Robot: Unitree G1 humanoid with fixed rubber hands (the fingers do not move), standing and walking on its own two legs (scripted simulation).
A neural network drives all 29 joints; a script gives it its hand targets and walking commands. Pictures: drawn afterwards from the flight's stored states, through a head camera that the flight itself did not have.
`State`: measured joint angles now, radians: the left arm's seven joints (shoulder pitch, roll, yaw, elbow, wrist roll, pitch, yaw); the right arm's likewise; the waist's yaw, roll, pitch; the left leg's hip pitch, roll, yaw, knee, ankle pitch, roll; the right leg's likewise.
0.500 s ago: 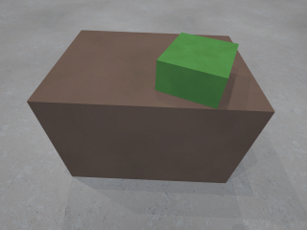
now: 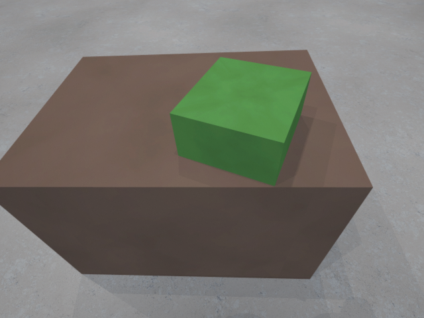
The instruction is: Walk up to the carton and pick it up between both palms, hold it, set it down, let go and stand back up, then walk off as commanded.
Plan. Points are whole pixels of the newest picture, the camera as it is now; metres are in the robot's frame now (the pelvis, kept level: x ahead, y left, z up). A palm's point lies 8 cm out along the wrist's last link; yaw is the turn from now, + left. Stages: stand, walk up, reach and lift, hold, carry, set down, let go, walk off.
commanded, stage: walk up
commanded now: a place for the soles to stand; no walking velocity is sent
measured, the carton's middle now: (244, 114) +0.67 -0.05 +0.01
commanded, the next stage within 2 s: none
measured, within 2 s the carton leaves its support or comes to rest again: neither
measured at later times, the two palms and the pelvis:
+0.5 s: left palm out of the picture +0.11 +0.33 -0.10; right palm (380, 307) +0.20 -0.28 -0.09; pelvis +0.05 +0.01 +0.00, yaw +2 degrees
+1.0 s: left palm out of the picture +0.11 +0.33 -0.09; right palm out of the picture +0.16 -0.29 -0.08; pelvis +0.06 +0.01 +0.02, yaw +3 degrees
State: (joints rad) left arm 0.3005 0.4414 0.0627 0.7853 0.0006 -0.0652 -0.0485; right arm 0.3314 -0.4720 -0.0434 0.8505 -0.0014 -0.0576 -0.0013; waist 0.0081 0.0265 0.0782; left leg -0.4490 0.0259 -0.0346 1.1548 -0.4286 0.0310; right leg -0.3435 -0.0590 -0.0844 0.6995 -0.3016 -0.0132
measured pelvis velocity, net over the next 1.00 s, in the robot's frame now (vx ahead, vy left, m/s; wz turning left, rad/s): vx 0.06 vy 0.01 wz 0.05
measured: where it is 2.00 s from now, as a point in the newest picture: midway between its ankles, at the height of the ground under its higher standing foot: outside the picture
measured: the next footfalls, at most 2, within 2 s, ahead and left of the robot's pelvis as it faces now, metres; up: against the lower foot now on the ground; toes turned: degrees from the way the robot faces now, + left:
left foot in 0.22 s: +0.17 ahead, +0.13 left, +0.00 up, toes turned +2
right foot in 1.56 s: +0.29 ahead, -0.19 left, +0.00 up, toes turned +0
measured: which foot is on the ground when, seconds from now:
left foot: up 0.00-0.20, down 0.22-1.00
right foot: down 0.00-1.00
